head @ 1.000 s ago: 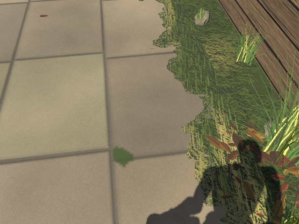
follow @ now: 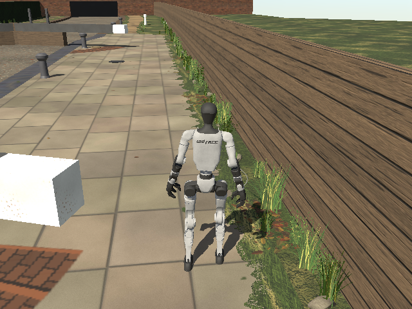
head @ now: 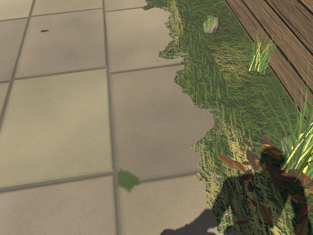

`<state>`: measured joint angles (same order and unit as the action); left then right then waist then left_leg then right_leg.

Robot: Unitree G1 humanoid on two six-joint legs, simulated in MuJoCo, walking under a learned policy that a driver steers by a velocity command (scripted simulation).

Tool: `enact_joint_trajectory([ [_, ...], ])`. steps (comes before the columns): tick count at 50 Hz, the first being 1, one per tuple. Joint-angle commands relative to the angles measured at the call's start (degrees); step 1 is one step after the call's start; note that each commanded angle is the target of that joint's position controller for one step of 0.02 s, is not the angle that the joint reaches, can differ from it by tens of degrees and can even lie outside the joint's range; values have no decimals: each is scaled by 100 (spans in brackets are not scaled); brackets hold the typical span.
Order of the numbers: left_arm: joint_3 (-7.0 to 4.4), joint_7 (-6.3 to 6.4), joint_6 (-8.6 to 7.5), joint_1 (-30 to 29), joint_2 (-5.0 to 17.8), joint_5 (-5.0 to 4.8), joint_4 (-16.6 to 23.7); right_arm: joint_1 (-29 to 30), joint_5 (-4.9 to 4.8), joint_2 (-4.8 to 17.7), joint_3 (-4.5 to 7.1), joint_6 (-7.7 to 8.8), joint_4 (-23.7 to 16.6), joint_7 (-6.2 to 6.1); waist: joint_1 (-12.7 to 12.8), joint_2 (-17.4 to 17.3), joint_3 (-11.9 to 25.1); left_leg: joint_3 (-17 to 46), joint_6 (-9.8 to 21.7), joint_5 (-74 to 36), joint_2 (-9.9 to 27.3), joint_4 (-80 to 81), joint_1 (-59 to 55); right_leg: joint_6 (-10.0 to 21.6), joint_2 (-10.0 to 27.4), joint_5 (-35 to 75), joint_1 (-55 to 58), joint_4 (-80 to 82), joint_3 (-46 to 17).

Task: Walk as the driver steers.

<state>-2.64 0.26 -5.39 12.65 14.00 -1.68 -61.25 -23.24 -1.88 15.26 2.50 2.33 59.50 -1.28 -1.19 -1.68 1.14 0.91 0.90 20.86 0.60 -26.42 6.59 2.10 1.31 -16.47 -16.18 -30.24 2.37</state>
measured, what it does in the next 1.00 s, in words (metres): walks ahead: left foot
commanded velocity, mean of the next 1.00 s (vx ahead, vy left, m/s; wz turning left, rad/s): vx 0.47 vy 0.00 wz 0.00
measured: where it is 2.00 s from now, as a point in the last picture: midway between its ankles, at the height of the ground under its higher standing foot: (167, 142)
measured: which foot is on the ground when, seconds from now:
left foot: down 0.00-0.00, up 0.02-0.46, down 0.48-1.00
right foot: down 0.00-0.48, up 0.50-1.00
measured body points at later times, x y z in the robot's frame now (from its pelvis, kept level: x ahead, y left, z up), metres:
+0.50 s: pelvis +0.25 +0.01 -0.02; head +0.29 +0.01 +0.43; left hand +0.14 +0.27 -0.15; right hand +0.48 -0.21 -0.11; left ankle +0.39 +0.10 -0.74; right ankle +0.02 -0.11 -0.72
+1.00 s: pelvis +0.54 -0.01 +0.00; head +0.57 -0.01 +0.45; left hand +0.76 +0.22 -0.10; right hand +0.49 -0.27 -0.14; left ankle +0.39 +0.11 -0.73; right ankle +0.71 -0.13 -0.72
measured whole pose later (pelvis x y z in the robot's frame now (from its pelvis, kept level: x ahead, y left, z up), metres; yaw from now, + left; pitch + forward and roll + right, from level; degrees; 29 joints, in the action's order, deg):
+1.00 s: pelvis +0.54 -0.01 +0.00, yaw +0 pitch +2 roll +2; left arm -2.1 -1.8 -5.5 0.3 13.2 -1.1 -48.1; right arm -23.1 -0.9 14.5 3.2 4.0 58.1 -0.2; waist -4.7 1.8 -1.0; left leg -2.8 1.0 20.1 -2.6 -12.9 -5.0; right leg 2.7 3.7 0.2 -32.5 -29.4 0.7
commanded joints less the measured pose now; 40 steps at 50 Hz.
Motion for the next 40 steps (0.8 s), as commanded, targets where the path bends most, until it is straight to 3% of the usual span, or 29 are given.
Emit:
enact_joint_trajectory([
  [1,-276,58,21,2096,1102,32,-317,599,137,12,-83,183,-626,63,894,1819,74,-404,167,560,-116,-2661,3063,677,1606,-674,2676,1501,-2713],
  [2,-266,-32,-76,2229,1256,152,-388,600,-12,52,-52,279,-768,57,805,1922,55,175,232,1140,-314,-3914,3852,1414,2295,-1971,2536,2202,-4618],
  [3,-155,-71,-168,1581,934,135,-198,814,-135,362,2,358,-854,74,563,1083,-567,458,366,674,138,-4482,4389,1351,2246,-2330,2168,2205,-4266],
  [4,-66,-113,-212,1134,638,124,-39,900,-126,480,32,414,-849,116,433,809,-785,454,456,15,359,-4474,4431,1098,1902,-1853,1912,2193,-3451],
  [5,-21,-153,-212,821,581,135,88,865,-44,482,65,439,-787,116,290,631,-756,380,462,-465,516,-4222,4233,905,1609,-1079,1726,2223,-2795],
  [7,52,-152,-150,853,378,163,119,923,50,546,139,416,-771,156,222,679,-702,225,365,-1002,672,-3647,3802,666,1199,377,1540,2266,-1786],
  [10,43,-47,-89,1286,507,193,40,1289,88,289,103,323,-903,198,290,590,-650,-39,120,-1437,642,-3088,3837,777,1052,1816,1570,2299,-1186],
  [14,20,69,-32,1389,663,181,136,2385,66,85,-4,325,-1328,231,494,553,-821,-285,-14,-2233,438,-1441,3446,770,899,2009,1233,2526,-732],
  [17,-11,92,-16,1680,682,116,71,2876,29,107,-36,337,-1512,307,583,577,-965,-359,63,-2485,294,-787,3206,796,1028,1985,1432,2582,-623],
  [20,-71,111,42,1677,729,73,56,3051,17,225,-15,387,-1668,402,422,605,-939,-270,292,-2258,236,-399,3114,713,1275,2653,2065,2260,-543],
  [22,-136,120,102,1508,879,113,133,2588,27,476,101,407,-1595,416,72,802,-462,-414,474,-1887,-31,-403,2315,589,1334,4447,2398,1563,-463],
  [23,-156,117,157,1411,919,151,170,1912,18,677,214,397,-1418,390,-298,914,13,-550,605,-1739,-238,-450,1439,508,1238,5440,2393,739,-352],
  [24,-124,105,194,1307,858,185,245,905,2,918,347,365,-1117,343,-772,881,607,-495,778,-1841,-207,-435,19,338,987,5464,1836,-486,-197],
  [25,-22,86,181,1420,604,289,399,-91,87,1352,450,322,-914,271,-960,79,1456,1006,1135,-1525,1021,-567,-1847,202,574,3283,365,-2392,-38],
  [26,213,-17,37,2281,-341,183,340,-287,165,1475,443,325,-776,344,-388,-1538,2384,4049,2106,10,2264,473,-3389,-65,-557,-1416,-1595,-4277,-570],
  [27,60,-46,-134,1699,357,5,368,-11,127,916,303,343,-796,346,-575,-911,1794,4211,1793,416,2006,1022,-2923,84,-272,-1517,-2200,-4892,-1144],
  [28,-33,-49,-227,1041,681,-130,611,555,110,706,239,376,-887,327,-452,-624,826,3226,1533,-46,1856,1118,-2003,173,13,-1019,-2524,-4916,-929],
  [29,-43,6,-262,718,704,-102,689,1056,137,603,195,416,-987,339,-244,59,415,2505,1415,-893,1685,1274,-1022,178,332,-444,-2232,-4632,-814],
  [30,-103,53,-228,610,681,-14,701,1297,200,470,162,447,-1005,366,-48,192,147,1935,1335,-1502,1475,1401,-302,155,518,-150,-1940,-4322,-745],
  [31,-114,60,-149,780,559,24,689,1361,259,349,123,467,-962,383,160,20,130,1579,1293,-1683,1312,1566,90,156,676,22,-1576,-4137,-792],
  [33,-108,78,-13,893,335,36,699,1236,213,314,111,479,-831,386,293,-126,-32,1179,1354,-1784,1176,1847,476,103,770,54,-1441,-3750,-711],
  [36,-139,103,68,235,403,111,982,934,207,590,167,474,-693,264,233,-61,-376,868,1413,-1930,1164,2111,598,-98,886,657,-2050,-2950,-607],
  [40,-109,35,2,-660,330,140,1278,559,168,689,179,394,-606,138,-18,-56,-484,388,1174,-2203,924,2131,359,-187,719,1996,-2197,-1333,-411],
])
Velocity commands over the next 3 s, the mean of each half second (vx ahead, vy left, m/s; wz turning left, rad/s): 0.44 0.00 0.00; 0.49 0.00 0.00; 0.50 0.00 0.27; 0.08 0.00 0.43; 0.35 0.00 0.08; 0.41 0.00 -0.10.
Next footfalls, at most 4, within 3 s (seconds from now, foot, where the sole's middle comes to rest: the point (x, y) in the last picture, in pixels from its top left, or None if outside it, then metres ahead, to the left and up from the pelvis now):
0.48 left None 0.43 0.11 -0.77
1.04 right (195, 188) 0.74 -0.13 -0.77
1.58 left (141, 141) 1.03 0.13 -0.77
2.12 right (186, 136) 1.05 -0.11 -0.77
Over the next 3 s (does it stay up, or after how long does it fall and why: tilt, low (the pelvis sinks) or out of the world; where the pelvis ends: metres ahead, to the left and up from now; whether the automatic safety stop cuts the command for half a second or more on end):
stays up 1.34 0.18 0.00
